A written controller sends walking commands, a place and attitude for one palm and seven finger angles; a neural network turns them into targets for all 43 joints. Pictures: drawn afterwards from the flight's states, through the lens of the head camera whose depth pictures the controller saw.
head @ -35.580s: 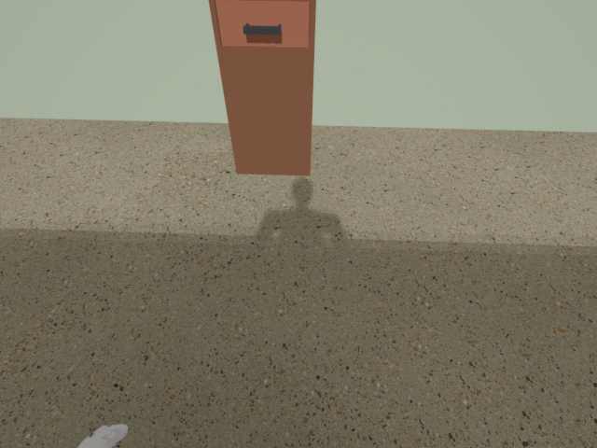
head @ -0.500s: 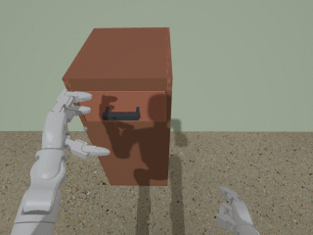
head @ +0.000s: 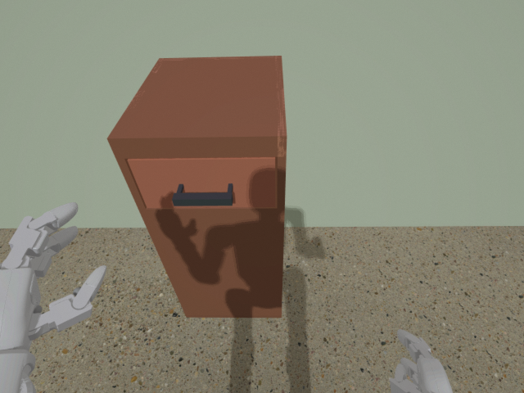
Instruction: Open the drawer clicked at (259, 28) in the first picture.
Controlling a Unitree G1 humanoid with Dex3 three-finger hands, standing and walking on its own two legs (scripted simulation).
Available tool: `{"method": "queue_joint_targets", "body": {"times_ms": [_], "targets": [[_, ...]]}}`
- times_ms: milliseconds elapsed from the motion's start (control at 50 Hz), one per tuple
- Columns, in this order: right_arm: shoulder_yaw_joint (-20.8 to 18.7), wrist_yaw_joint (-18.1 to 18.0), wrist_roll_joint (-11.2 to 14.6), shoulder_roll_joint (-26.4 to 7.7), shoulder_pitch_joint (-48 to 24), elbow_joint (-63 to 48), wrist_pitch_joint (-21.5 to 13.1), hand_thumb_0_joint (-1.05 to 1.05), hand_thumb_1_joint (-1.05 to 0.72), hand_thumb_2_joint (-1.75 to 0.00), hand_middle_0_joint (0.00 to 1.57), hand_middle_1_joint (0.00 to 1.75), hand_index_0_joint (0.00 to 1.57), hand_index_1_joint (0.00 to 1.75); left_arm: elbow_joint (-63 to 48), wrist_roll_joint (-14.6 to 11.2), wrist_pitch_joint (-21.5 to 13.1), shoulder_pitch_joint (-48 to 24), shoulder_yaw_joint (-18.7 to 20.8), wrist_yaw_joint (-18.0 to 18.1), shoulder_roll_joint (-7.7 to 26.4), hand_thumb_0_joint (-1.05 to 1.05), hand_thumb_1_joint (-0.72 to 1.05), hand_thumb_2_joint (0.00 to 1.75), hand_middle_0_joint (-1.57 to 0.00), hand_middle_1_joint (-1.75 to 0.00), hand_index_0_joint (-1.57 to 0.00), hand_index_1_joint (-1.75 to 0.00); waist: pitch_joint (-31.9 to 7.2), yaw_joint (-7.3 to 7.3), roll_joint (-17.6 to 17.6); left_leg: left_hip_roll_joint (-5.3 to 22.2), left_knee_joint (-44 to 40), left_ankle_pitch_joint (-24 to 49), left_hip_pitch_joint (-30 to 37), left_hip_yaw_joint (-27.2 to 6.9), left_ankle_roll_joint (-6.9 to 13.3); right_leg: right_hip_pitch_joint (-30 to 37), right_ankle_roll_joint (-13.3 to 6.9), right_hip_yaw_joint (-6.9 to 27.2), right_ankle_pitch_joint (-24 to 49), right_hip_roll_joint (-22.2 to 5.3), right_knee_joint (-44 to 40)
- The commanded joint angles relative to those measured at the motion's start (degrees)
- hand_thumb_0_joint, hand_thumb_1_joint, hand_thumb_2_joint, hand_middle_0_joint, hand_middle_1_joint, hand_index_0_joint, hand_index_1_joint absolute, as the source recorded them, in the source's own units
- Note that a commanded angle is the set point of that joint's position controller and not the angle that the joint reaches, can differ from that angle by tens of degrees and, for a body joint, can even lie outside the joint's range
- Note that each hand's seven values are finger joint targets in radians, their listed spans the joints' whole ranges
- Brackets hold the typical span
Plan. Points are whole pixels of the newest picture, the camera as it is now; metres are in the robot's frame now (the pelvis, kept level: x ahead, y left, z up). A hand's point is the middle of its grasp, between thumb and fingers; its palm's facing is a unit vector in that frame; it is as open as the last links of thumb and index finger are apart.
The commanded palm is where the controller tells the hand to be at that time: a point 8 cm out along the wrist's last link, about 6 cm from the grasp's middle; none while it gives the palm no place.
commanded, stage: draw the hand back to the body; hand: left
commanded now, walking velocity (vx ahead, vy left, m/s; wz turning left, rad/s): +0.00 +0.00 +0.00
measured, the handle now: (204, 193) +0.55 +0.21 -0.04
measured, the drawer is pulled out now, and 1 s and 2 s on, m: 0.00 0.00 0.00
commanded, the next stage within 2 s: step back with the hand held close in 0.28 s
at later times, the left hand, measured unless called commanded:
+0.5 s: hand (56, 300) +0.17 +0.25 +0.15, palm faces +0.41 -0.80 -0.44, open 7.4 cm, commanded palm +0.11 +0.29 +0.17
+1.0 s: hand (16, 348) +0.12 +0.27 +0.15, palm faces +0.35 -0.83 -0.43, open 7.4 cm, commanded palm +0.06 +0.31 +0.17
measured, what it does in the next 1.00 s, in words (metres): shifts its weight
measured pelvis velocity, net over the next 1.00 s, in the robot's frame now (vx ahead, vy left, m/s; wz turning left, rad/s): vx -0.07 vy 0.03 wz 0.00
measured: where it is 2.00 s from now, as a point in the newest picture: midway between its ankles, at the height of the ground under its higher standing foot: outside the picture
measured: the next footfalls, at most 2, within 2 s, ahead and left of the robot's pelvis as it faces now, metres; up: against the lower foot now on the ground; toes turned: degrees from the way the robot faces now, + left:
left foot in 1.46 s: -0.05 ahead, +0.12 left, +0.00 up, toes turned +2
right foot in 1.86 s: -0.33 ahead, -0.05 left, +0.00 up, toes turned -9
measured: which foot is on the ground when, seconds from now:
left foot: down 0.00-1.00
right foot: down 0.00-1.00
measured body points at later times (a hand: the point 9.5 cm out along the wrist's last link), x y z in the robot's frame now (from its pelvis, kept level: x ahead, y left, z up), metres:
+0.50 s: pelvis -0.02 +0.01 +0.00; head -0.02 -0.01 +0.45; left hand +0.14 +0.29 +0.18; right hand +0.17 -0.21 -0.09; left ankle -0.01 +0.11 -0.75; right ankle -0.02 -0.09 -0.75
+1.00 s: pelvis -0.07 +0.03 -0.01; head -0.07 +0.05 +0.44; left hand +0.09 +0.31 +0.17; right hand +0.11 -0.21 -0.07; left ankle -0.01 +0.11 -0.75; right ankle -0.02 -0.09 -0.75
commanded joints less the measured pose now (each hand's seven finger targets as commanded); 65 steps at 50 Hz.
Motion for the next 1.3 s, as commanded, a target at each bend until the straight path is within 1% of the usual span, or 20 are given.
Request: {"method": "queue_joint_targets", "body": {"times_ms": [0,100,200,360,380,400,420,480,580,600,620,700,920,1000,1020,1100,1140,1200,1240,1280], "targets": [[-1.6,-0.3,0.0,-5.1,-7.8,-9.4,-3.9,0.00,-0.90,-0.90,0.20,0.30,0.20,0.30,-13.9,0.2,-4.2,-3.9,6.0,0.8,9.1,0.00,0.80,0.86,-0.21,-0.37,-0.21,-0.37,-2.1,-0.16,-1.1,0.1,-1.3,10.1,2.4,0.2,0.2,-5.6,1.6,1.1,7.6,-1.8,-4.4],[-1.4,-1.1,-0.1,-5.1,-7.8,-8.7,-4.5,0.00,-0.90,-0.90,0.20,0.30,0.20,0.30,-11.4,0.4,-4.2,-7.8,5.3,1.4,8.7,0.00,0.90,0.90,-0.20,-0.30,-0.20,-0.30,1.0,-0.70,-2.7,0.0,-2.0,4.9,2.3,-0.6,0.5,-7.9,1.7,1.3,0.5,-2.0,-6.4],[-0.9,-1.0,-0.4,-4.7,-7.9,-8.5,-4.9,0.00,-0.90,-0.90,0.20,0.30,0.20,0.30,-12.0,0.6,-4.0,-6.4,5.8,1.7,9.0,0.00,0.90,0.90,-0.20,-0.30,-0.20,-0.30,-2.5,0.31,-1.1,0.0,-2.4,6.5,2.9,-1.0,0.3,-5.0,1.4,0.9,2.5,-2.3,-5.0],[-0.5,-0.6,-0.4,-4.3,-8.4,-8.5,-5.1,0.00,-0.90,-0.90,0.20,0.30,0.20,0.30,-12.3,0.6,-3.8,-5.8,5.6,1.8,8.5,0.00,0.90,0.90,-0.20,-0.30,-0.20,-0.30,-1.0,0.65,0.0,0.4,-3.0,7.3,1.4,-1.4,-0.1,-4.3,1.2,0.5,3.6,-2.4,-4.3],[-0.8,-1.0,0.0,-6.4,-7.6,-11.2,-3.5,0.00,-0.90,-0.90,0.20,0.30,0.20,0.30,-13.3,1.3,-5.5,-7.0,11.8,2.4,13.5,0.00,0.90,0.90,-0.20,-0.30,-0.20,-0.30,4.0,-1.75,-2.0,0.6,-0.8,3.5,-2.9,-4.0,0.9,-13.6,1.1,5.6,3.3,-3.7,-7.0],[-1.0,-1.1,-0.5,-5.6,-7.7,-10.9,-2.7,0.00,-0.90,-0.90,0.20,0.30,0.20,0.30,-12.8,1.5,-6.1,-6.0,12.0,2.4,13.1,0.00,0.90,0.90,-0.20,-0.30,-0.20,-0.30,3.7,-1.53,-3.5,0.2,-0.1,1.7,-3.4,-4.9,0.8,-14.4,0.9,5.9,1.8,-4.4,-7.9],[-1.3,-1.2,-1.2,-6.1,-7.2,-10.3,-2.0,0.00,-0.90,-0.90,0.20,0.30,0.20,0.30,-11.2,2.1,-5.8,-3.3,8.2,2.5,9.5,0.00,0.90,0.90,-0.20,-0.30,-0.20,-0.30,2.4,-2.37,-5.7,0.4,2.0,1.7,-3.0,-4.9,0.8,-16.3,0.4,6.9,1.4,-5.3,-7.9],[-1.8,-1.1,-1.0,-5.5,-4.2,-11.6,-0.9,0.00,-0.90,-0.90,0.20,0.30,0.20,0.30,-12.8,2.7,-5.7,0.2,5.4,3.3,6.5,0.00,0.90,0.90,-0.20,-0.30,-0.20,-0.30,-5.0,-3.18,-5.4,1.1,6.9,2.9,-1.8,-4.2,0.5,-15.4,-0.8,8.4,4.6,-8.5,-4.8],[-2.9,-1.3,-0.3,-5.8,-3.7,-14.6,-0.2,0.00,-0.90,-0.90,0.20,0.30,0.20,0.30,-18.8,2.4,-5.7,4.6,8.1,4.6,9.5,0.00,0.90,0.90,-0.20,-0.30,-0.20,-0.30,-12.7,-2.81,-3.6,4.8,4.5,26.1,-3.3,-4.6,0.2,-6.5,0.9,4.3,22.6,-5.9,6.0],[-3.0,-1.4,-0.6,-5.9,-3.8,-15.1,-0.3,0.00,-0.90,-0.90,0.20,0.30,0.20,0.30,-20.8,2.7,-5.8,4.7,9.3,4.8,11.1,0.00,0.90,0.90,-0.20,-0.30,-0.20,-0.30,-13.1,-2.39,-1.1,5.0,4.3,28.1,-4.0,-5.0,0.0,-6.4,0.9,4.0,22.5,-5.5,7.4],[-3.0,-1.6,-0.7,-5.4,-3.6,-15.0,0.0,0.00,-0.90,-0.90,0.20,0.30,0.20,0.30,-20.6,2.5,-5.7,6.4,9.4,5.3,11.0,0.00,0.90,0.90,-0.20,-0.30,-0.20,-0.30,-13.6,-2.44,-1.6,5.6,4.2,30.4,-4.9,-5.5,-0.1,-5.3,1.0,2.9,22.5,-4.7,8.8],[-3.0,-0.8,0.4,-5.3,-4.8,-16.3,-0.2,0.00,-0.90,-0.90,0.20,0.30,0.20,0.30,-24.0,2.0,-6.2,7.8,11.3,4.6,12.9,0.00,0.90,0.90,-0.20,-0.30,-0.20,-0.30,-12.9,-2.12,1.6,5.8,2.3,21.2,-9.8,-5.7,0.9,-5.1,1.5,3.4,17.0,-4.5,10.2],[-2.8,-0.1,0.6,-6.6,-3.5,-15.0,-1.0,0.00,-0.90,-0.90,0.20,0.30,0.20,0.30,-18.7,2.6,-8.4,5.9,9.6,4.8,10.5,0.00,0.90,0.90,-0.20,-0.30,-0.20,-0.30,-3.5,-3.91,-2.0,4.1,-0.7,-12.2,-22.6,-6.9,2.1,-10.8,1.3,6.3,-1.1,-4.7,3.5],[-2.8,-0.2,0.4,-7.4,-3.3,-15.3,-1.7,0.00,-0.90,-0.90,0.20,0.30,0.20,0.30,-20.9,3.4,-9.4,2.5,9.3,5.1,11.0,0.00,0.90,0.90,-0.20,-0.30,-0.20,-0.30,-2.7,-4.00,0.1,4.9,-2.8,-18.8,-26.2,-8.6,2.9,-10.3,1.9,5.3,-7.8,-3.4,4.0],[-2.8,-0.4,0.0,-7.3,-2.7,-15.2,-1.8,0.00,-0.90,-0.90,0.20,0.30,0.20,0.30,-20.3,3.8,-9.4,3.0,9.4,5.4,10.6,0.00,0.90,0.90,-0.20,-0.30,-0.20,-0.30,-2.4,-3.96,0.2,5.9,-4.4,-20.6,-27.8,-9.9,3.2,-9.2,2.1,4.1,-8.0,-2.5,5.9],[-2.9,-0.7,-0.3,-7.5,-2.3,-15.8,-3.5,0.00,-0.90,-0.90,0.20,0.30,0.20,0.30,-24.2,5.0,-10.0,1.7,10.0,5.7,10.6,0.00,0.90,0.90,-0.20,-0.30,-0.20,-0.30,-6.1,-3.18,7.1,10.3,-11.4,-29.1,-37.1,-14.2,5.3,2.1,3.3,0.8,-0.6,1.4,20.2],[-3.0,-0.7,-0.5,-7.2,-1.9,-15.4,-4.4,0.00,-0.90,-0.90,0.20,0.30,0.20,0.30,-24.3,5.1,-10.0,3.4,10.7,5.9,10.5,0.00,0.90,0.90,-0.20,-0.30,-0.20,-0.30,-7.5,-3.07,7.6,11.0,-10.3,-28.1,-36.4,-13.2,5.5,2.7,3.3,0.9,0.6,1.4,22.7],[-3.2,-0.4,-1.0,-7.4,-2.5,-14.7,-5.2,0.00,-0.90,-0.90,0.20,0.30,0.20,0.30,-23.3,5.1,-10.3,3.3,12.1,5.4,11.2,0.00,0.90,0.90,-0.20,-0.30,-0.20,-0.30,-4.7,-3.40,5.5,11.2,-8.2,-28.3,-39.2,-12.8,5.9,2.1,2.8,3.3,-1.2,1.4,21.6],[-3.2,0.1,-0.2,-6.7,-2.4,-13.6,-5.3,0.00,-0.90,-0.90,0.20,0.30,0.20,0.30,-21.7,3.7,-10.4,3.3,11.5,5.2,11.1,0.00,0.90,0.90,-0.20,-0.30,-0.20,-0.30,-4.8,-3.98,-1.1,6.6,-0.5,-18.5,-27.1,-8.4,3.0,-9.4,0.4,8.6,2.7,-1.9,11.6],[-3.5,0.7,0.7,-5.5,-1.8,-12.0,-4.8,0.00,-0.90,-0.90,0.20,0.30,0.20,0.30,-20.2,2.4,-10.5,2.5,10.6,5.1,11.6,0.00,0.90,0.90,-0.20,-0.30,-0.20,-0.30,-8.6,-4.42,-9.2,1.2,13.2,-6.0,-11.5,-2.8,-0.4,-21.9,-2.6,16.8,5.9,-9.7,1.5]]}}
